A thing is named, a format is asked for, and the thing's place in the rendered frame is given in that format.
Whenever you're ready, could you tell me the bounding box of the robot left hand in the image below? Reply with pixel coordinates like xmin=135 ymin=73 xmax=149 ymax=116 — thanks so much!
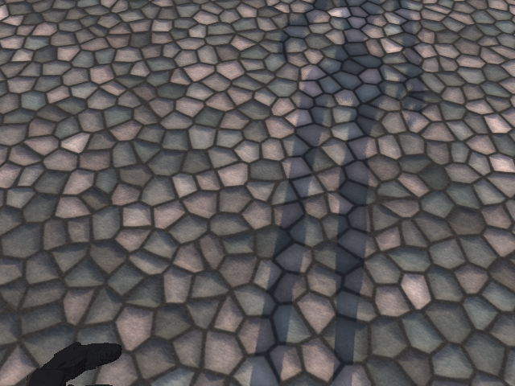
xmin=25 ymin=342 xmax=122 ymax=386

